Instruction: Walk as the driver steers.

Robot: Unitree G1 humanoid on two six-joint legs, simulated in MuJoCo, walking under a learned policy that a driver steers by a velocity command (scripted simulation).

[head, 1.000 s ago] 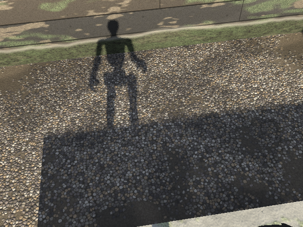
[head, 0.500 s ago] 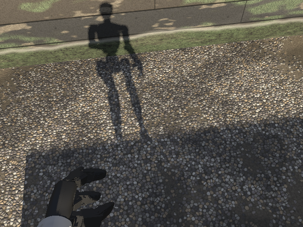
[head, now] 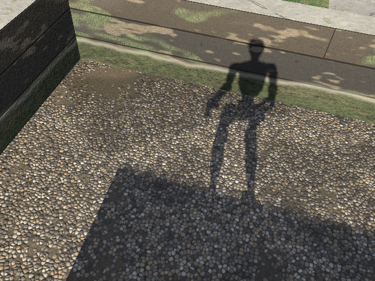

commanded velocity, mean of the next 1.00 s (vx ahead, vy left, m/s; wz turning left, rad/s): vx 0.14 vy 0.00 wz -0.43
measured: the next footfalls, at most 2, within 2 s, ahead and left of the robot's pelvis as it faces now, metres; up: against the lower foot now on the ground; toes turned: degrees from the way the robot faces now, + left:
right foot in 0.16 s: -0.02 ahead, -0.07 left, +0.00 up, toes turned -5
left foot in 0.56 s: -0.01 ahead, +0.14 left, +0.00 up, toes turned -33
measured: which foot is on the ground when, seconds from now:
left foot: down 0.00-0.16, up 0.18-0.54, down 0.56-0.94, up 0.96-1.00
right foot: up 0.00-0.14, down 0.16-0.56, up 0.58-0.90, down 0.92-1.00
